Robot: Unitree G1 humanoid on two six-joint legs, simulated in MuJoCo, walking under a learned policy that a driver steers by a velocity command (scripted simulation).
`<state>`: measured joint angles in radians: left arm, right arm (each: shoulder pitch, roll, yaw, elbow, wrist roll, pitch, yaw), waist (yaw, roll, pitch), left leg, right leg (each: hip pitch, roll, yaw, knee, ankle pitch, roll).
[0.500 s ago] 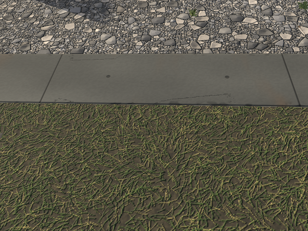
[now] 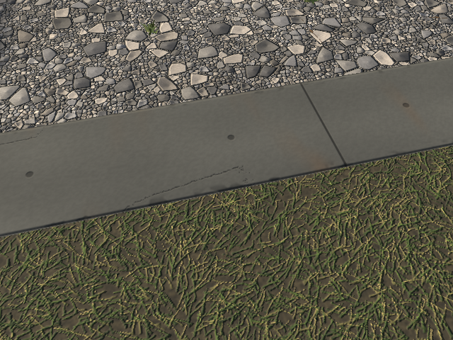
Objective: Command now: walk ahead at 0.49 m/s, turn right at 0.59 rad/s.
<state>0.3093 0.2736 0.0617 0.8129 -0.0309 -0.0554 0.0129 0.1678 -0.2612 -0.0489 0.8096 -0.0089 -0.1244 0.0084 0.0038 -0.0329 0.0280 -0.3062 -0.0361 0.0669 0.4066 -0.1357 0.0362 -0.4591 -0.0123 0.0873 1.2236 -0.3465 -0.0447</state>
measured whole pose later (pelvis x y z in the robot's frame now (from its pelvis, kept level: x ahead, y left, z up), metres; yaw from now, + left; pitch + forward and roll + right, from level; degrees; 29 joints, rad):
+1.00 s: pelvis +0.54 -0.05 -0.02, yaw +8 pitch +2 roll -1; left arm 0.30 0.26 0.06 0.84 -0.01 -0.08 0.01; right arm 0.11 -0.27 -0.07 0.72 0.02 -0.06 0.05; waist 0.01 0.01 0.05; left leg -0.50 -0.06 0.05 0.65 -0.19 0.13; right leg -0.19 -0.03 -0.06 1.10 -0.51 0.02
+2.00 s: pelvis +1.01 +0.05 +0.00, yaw +32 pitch +3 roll -1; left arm 0.22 0.26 0.02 0.84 0.05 -0.09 -0.04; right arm 0.12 -0.27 -0.04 0.78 0.02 -0.10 0.03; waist 0.02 0.01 0.00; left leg -0.41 -0.01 0.01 0.42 -0.06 0.03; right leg -0.32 -0.06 -0.05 0.85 -0.63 0.09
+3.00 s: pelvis +1.08 +0.06 +0.00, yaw +32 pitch -1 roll +1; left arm 0.23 0.31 0.08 0.91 0.03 -0.08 -0.05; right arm 0.13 -0.31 -0.06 0.96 -0.03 -0.05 0.02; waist 0.00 -0.01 0.04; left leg -0.28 0.01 0.00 0.55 -0.32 0.01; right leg -0.07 -0.03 -0.07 0.49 -0.39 -0.03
